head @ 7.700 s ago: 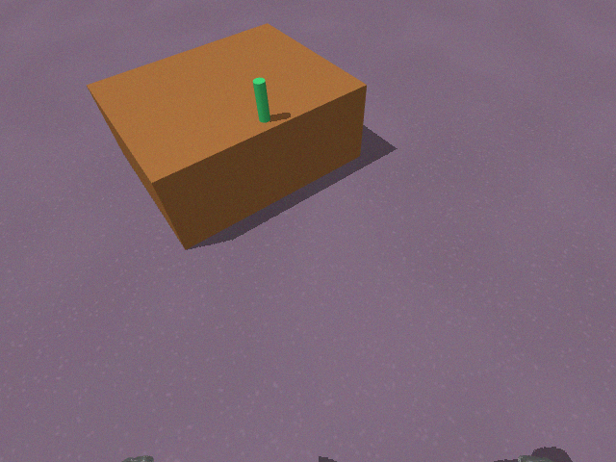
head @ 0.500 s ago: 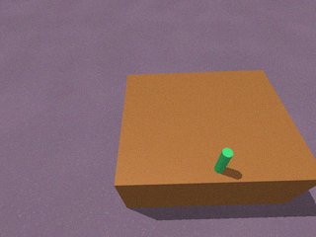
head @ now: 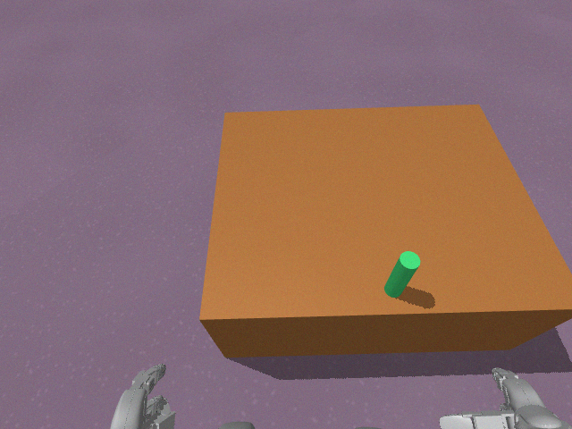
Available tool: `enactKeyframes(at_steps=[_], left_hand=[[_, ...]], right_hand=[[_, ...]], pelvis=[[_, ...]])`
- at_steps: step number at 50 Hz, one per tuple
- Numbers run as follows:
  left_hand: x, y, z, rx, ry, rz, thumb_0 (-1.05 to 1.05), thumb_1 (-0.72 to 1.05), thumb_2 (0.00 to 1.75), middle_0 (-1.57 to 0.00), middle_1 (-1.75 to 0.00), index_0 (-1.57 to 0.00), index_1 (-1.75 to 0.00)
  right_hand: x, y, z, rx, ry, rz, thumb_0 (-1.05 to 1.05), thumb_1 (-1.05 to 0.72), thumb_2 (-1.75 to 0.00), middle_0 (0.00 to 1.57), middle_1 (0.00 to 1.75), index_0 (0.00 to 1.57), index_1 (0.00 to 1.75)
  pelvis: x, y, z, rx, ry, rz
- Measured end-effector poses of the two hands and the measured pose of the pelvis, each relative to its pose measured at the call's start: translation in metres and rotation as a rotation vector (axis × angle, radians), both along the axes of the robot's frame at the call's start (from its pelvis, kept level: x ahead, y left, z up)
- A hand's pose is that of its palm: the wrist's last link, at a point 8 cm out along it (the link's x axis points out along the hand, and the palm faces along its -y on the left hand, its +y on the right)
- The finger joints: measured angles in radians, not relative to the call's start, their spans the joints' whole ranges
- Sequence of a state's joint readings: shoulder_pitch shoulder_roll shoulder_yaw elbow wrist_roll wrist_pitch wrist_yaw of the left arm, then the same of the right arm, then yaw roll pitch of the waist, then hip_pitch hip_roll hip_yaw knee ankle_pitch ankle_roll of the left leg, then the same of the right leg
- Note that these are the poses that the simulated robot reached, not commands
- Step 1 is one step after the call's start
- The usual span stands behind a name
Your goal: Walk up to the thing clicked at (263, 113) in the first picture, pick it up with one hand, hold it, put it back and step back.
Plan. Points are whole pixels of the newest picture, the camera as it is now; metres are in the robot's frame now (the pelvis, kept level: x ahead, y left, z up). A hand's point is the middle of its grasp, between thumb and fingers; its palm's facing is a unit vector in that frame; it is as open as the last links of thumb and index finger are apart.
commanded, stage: go down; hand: right
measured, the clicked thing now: (400, 275) +0.45 -0.23 -0.29
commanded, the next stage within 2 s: none
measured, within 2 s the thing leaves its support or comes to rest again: neither
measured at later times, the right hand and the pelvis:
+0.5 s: hand (482, 397) +0.17 -0.27 -0.13, palm faces +0.04 +0.95 -0.32, open 17.4 cm; pelvis +0.03 -0.01 -0.03, yaw -1 degrees
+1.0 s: hand (499, 419) +0.14 -0.28 -0.12, palm faces +0.09 +0.94 -0.33, open 17.4 cm; pelvis +0.00 -0.01 -0.05, yaw -2 degrees
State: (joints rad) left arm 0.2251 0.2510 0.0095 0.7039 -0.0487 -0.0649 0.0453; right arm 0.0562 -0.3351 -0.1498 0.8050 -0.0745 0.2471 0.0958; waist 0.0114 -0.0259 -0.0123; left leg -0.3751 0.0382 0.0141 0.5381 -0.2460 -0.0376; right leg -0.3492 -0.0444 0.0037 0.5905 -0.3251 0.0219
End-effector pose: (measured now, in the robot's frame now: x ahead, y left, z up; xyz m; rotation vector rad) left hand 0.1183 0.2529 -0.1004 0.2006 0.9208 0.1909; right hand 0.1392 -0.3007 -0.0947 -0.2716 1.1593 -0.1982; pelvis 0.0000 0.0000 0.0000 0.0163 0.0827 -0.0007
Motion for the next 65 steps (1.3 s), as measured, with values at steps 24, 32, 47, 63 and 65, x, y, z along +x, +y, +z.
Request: enactKeyframes(at_steps=[24,32,47,63,65], left_hand=[[0.053,-0.018,-0.009,0.046,-0.144,-0.041,0.01,0.9,0.9,-0.2,-0.3,-0.2,-0.3],[0.056,-0.018,-0.01,0.064,-0.171,-0.06,0.01,0.9,0.9,-0.2,-0.3,-0.2,-0.3],[0.045,-0.02,-0.01,0.084,-0.242,-0.056,0.01,0.9,0.9,-0.2,-0.3,-0.2,-0.3],[0.031,-0.017,-0.014,0.138,-0.241,-0.067,0.01,0.89,0.9,-0.2,-0.3,-0.21,-0.3],[0.028,-0.016,-0.014,0.145,-0.232,-0.066,0.01,0.89,0.9,-0.2,-0.3,-0.21,-0.3]], right_hand=[[0.019,-0.01,0.0,-0.014,-0.07,-0.006,-0.01,0.52,-0.05,0.05,0.05,0.05,0.05],[0.009,-0.014,0.0,-0.021,-0.081,-0.028,-0.01,0.53,-0.06,0.05,0.05,0.05,0.05],[-0.011,-0.021,0.007,-0.023,-0.113,-0.03,-0.01,0.53,-0.06,0.04,0.06,0.05,0.05],[0.018,-0.052,0.025,-0.041,-0.29,-0.07,-0.01,0.53,-0.08,0.04,0.06,0.05,0.05],[0.032,-0.062,0.033,-0.045,-0.338,-0.077,-0.01,0.52,-0.08,0.04,0.06,0.05,0.05]], pelvis=[[0.026,-0.008,-0.028,0.03,0.085,-0.026],[0.023,-0.006,-0.036,0.035,0.103,-0.034],[0.007,-0.006,-0.045,0.043,0.107,-0.04],[-0.004,-0.004,-0.049,0.048,0.096,-0.05],[-0.005,-0.003,-0.049,0.048,0.095,-0.05]])
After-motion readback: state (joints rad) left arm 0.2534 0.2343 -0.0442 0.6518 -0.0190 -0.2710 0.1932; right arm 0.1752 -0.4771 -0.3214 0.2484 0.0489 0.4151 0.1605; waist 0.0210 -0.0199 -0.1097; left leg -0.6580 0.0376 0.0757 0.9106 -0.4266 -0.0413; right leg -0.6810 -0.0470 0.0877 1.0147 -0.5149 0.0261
